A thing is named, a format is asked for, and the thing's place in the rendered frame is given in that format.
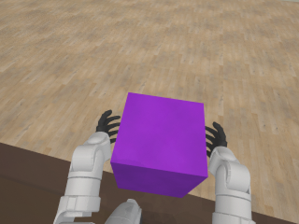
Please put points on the robot left shin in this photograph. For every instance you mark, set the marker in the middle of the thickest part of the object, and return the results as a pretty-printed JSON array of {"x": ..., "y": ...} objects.
[{"x": 131, "y": 201}]

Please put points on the robot right forearm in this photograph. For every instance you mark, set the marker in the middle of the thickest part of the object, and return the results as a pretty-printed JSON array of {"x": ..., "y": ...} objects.
[{"x": 232, "y": 188}]

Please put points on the carton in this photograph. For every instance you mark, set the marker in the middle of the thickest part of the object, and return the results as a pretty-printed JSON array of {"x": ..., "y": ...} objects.
[{"x": 160, "y": 146}]

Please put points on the left robot thigh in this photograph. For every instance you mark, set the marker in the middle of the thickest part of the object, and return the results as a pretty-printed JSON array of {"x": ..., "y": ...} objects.
[{"x": 125, "y": 213}]

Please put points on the robot left forearm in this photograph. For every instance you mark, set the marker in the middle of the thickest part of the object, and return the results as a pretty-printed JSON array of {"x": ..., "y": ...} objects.
[{"x": 81, "y": 196}]

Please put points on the left robot hand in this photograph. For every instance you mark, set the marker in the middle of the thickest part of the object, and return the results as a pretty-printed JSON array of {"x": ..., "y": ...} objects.
[{"x": 104, "y": 126}]

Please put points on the right robot hand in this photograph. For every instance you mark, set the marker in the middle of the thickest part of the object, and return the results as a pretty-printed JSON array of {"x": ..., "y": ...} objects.
[{"x": 218, "y": 141}]

